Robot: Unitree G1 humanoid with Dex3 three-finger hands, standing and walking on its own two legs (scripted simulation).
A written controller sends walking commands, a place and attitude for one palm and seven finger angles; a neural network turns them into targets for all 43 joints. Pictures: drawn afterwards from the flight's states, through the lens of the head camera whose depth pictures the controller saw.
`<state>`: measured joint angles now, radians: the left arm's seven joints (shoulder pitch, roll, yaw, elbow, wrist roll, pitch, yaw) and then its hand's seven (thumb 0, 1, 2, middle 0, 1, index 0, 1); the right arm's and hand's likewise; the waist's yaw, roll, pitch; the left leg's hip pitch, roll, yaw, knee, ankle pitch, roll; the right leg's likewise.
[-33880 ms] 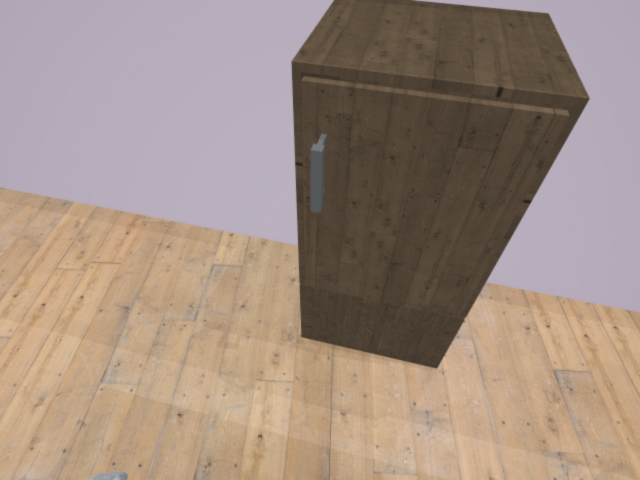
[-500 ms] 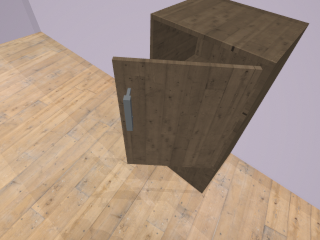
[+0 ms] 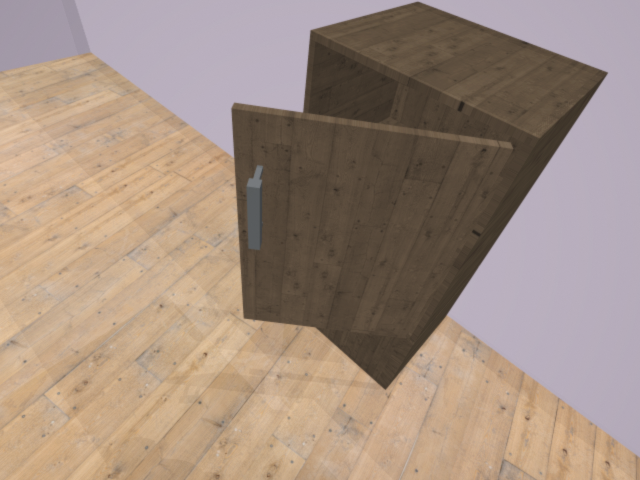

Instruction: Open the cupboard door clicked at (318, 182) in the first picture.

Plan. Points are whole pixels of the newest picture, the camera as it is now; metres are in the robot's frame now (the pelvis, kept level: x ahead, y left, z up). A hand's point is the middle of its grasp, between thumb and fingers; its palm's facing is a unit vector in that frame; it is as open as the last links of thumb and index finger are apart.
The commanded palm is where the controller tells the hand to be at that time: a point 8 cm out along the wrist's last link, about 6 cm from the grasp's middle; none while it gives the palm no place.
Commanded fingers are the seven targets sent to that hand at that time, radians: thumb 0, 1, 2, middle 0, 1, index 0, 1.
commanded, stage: come to a stop and stand still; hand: left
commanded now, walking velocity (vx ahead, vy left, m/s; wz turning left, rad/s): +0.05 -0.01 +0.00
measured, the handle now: (257, 208) +0.54 +0.15 +0.00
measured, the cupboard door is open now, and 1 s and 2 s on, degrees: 39 39 39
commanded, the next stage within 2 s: look again from close up in 1.38 s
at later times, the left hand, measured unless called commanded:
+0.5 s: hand out of the picture +0.04 +0.18 -0.17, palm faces +0.01 -0.97 -0.25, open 7.4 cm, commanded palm none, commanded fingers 0.00 0.90 0.90 -0.20 -0.30 -0.20 -0.30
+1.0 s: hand out of the picture +0.07 +0.15 -0.17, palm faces -0.01 -0.97 -0.23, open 7.4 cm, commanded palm none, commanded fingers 0.00 0.90 0.90 -0.20 -0.30 -0.20 -0.30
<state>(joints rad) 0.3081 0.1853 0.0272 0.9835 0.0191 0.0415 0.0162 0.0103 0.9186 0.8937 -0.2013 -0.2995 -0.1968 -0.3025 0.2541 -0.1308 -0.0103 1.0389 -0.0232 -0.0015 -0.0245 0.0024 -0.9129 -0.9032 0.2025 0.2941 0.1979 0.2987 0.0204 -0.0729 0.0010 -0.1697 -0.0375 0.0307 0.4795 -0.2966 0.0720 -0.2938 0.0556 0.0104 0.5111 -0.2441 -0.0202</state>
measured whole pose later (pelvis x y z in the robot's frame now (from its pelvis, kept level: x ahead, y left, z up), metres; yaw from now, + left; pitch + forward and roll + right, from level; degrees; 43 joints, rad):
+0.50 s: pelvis +0.03 +0.00 +0.00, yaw -1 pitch -1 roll +1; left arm 0.28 0.15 -0.02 1.10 0.00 -0.01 0.04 0.01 0.91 0.89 -0.20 -0.30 -0.20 -0.30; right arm 0.29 -0.18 0.01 1.07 -0.02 -0.03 -0.03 0.01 -0.93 -0.90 0.20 0.29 0.20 0.30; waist 0.00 0.05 0.02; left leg -0.11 -0.07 0.06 0.46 -0.33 0.07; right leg -0.22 -0.01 0.06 0.54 -0.30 0.02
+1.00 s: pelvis +0.03 -0.03 +0.00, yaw -1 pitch -1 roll +1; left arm 0.21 0.17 0.00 1.09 0.00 -0.01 0.03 0.01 0.91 0.89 -0.20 -0.30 -0.20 -0.30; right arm 0.24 -0.19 0.00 1.12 -0.02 -0.03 -0.03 0.00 -0.91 -0.90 0.20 0.29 0.20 0.30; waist 0.00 0.01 0.06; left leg -0.09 -0.02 0.04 0.41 -0.31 0.02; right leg -0.19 0.04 0.04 0.48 -0.27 -0.03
